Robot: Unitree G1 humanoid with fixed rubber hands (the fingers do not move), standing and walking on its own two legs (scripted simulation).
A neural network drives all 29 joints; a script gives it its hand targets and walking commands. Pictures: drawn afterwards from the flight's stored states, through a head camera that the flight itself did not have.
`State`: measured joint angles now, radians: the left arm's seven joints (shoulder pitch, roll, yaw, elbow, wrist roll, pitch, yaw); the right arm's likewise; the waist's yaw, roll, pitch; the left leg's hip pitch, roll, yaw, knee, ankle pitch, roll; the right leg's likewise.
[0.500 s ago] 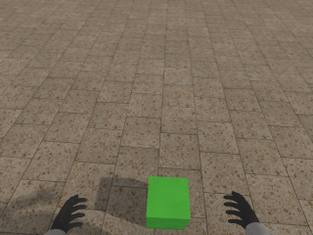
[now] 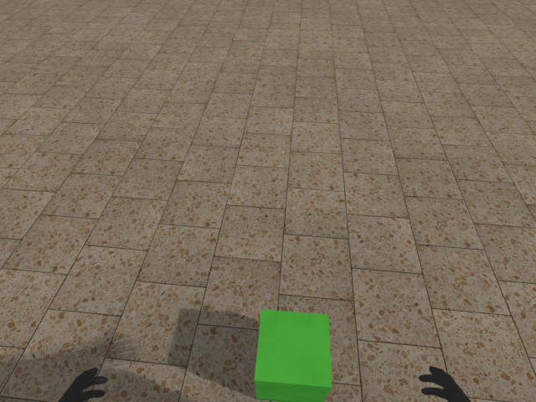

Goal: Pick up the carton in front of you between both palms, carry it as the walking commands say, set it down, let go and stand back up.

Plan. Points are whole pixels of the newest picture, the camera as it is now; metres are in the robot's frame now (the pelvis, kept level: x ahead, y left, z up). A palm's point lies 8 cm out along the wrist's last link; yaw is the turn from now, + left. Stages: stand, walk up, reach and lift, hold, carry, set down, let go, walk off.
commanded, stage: stand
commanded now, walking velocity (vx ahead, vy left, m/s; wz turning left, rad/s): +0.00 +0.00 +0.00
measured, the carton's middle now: (291, 358) +0.37 -0.08 -0.65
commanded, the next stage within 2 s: none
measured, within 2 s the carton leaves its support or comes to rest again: neither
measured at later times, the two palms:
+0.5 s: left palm out of the picture +0.09 +0.30 -0.09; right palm out of the picture +0.09 -0.30 -0.10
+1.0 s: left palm out of the picture +0.07 +0.31 -0.09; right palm out of the picture +0.07 -0.31 -0.10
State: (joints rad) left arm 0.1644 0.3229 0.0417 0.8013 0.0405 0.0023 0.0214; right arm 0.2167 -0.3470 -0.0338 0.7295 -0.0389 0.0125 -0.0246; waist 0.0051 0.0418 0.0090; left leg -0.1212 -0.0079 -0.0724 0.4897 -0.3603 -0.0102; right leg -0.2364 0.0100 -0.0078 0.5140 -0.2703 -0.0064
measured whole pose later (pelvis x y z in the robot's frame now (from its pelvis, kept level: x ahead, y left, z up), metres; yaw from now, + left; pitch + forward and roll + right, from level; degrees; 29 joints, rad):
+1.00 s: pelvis -0.02 +0.00 +0.01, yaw +0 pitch -2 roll +0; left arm 0.11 0.37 0.02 1.03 0.02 -0.01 0.01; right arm 0.18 -0.39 0.00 0.95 -0.02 -0.01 -0.02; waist 0.01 0.02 0.03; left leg -0.06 -0.01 -0.07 0.37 -0.27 -0.01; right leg -0.17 0.01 0.00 0.39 -0.18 -0.01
